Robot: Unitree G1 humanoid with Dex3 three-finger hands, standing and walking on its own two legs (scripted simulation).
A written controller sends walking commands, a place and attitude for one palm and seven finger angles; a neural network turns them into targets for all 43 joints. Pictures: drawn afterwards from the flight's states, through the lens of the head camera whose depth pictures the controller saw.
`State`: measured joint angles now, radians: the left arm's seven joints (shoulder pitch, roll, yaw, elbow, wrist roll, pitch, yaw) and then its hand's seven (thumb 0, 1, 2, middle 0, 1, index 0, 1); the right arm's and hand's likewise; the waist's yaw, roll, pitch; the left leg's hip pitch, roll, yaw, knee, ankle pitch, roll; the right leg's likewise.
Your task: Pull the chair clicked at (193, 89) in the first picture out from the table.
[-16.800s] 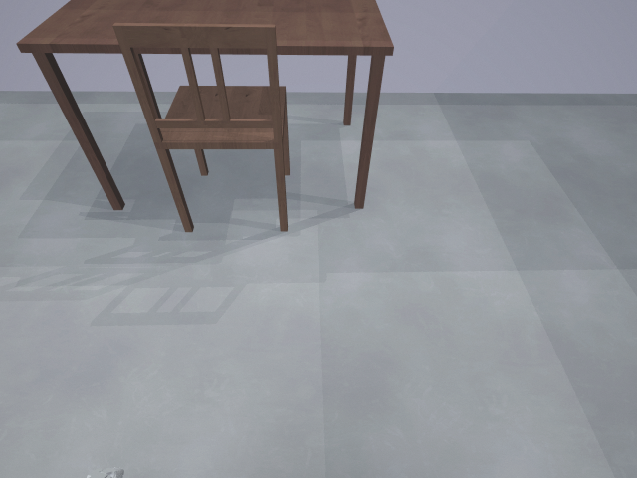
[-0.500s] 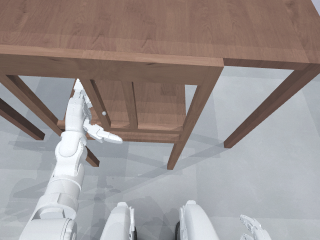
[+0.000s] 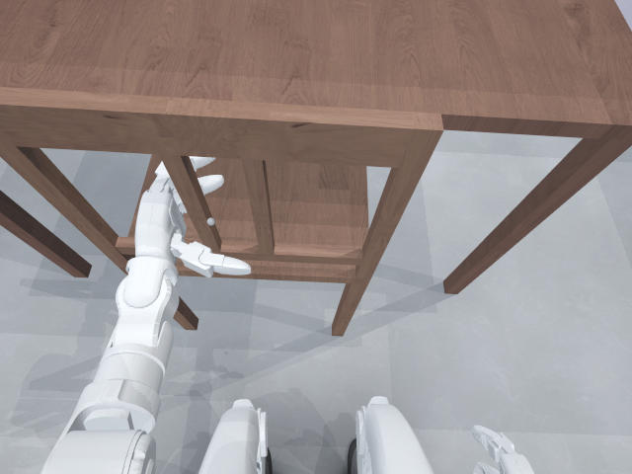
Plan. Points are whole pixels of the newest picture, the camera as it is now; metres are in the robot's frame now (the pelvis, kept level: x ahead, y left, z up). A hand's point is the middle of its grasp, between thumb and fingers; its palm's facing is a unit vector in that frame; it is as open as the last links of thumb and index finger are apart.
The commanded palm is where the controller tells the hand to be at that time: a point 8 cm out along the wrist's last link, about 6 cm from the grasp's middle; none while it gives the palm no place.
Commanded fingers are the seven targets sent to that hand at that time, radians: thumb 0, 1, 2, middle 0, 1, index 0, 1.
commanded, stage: hook a spindle and tug to test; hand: left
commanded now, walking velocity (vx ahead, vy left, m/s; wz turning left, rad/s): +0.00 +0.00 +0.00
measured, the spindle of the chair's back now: (197, 207) +0.45 +0.15 +0.01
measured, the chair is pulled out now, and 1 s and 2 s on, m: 0.00 0.02 0.11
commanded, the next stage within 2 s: step backward, pulling the chair out in 1.06 s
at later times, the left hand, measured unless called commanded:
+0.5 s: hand (211, 217) +0.43 +0.13 +0.02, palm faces -0.05 -1.00 -0.03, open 5.0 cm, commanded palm +0.40 +0.17 +0.02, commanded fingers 0.00 0.90 0.90 -0.50 -1.45 -0.50 -1.45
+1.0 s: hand (215, 234) +0.40 +0.12 +0.02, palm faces -0.05 -1.00 -0.02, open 5.1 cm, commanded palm +0.37 +0.17 +0.02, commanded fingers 0.00 0.90 0.90 -0.50 -1.45 -0.50 -1.45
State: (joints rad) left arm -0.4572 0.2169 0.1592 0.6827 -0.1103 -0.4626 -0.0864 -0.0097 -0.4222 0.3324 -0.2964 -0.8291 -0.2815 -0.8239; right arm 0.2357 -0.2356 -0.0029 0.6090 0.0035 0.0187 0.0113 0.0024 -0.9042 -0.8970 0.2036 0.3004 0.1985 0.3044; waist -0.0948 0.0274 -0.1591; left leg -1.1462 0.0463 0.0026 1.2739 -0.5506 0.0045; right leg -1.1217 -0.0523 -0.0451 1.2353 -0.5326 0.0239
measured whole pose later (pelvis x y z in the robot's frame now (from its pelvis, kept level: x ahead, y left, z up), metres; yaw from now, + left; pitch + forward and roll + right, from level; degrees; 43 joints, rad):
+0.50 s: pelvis +0.00 +0.00 +0.00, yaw +0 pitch +25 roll -2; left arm -0.48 0.22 0.16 0.69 -0.12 -0.45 -0.09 0.01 0.74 0.83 -0.49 -1.45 -0.48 -1.44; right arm 0.23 -0.24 -0.01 0.61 0.00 0.02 0.01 0.00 -0.90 -0.90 0.20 0.30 0.20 0.30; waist -0.09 0.03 -0.16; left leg -1.16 0.04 0.00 1.28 -0.56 0.00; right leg -1.13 -0.05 -0.05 1.24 -0.54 0.02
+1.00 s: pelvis +0.03 +0.00 +0.01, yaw +0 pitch +25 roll -2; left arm -0.22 0.18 0.10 0.43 -0.13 -0.43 -0.07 0.02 0.77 0.79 -0.45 -1.45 -0.44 -1.45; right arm 0.22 -0.23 -0.02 0.56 0.01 0.02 0.03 0.00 -0.90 -0.90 0.20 0.30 0.20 0.30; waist -0.07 0.03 -0.16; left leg -1.08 0.05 0.01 1.23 -0.58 0.00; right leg -1.06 -0.05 -0.04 1.20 -0.57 0.03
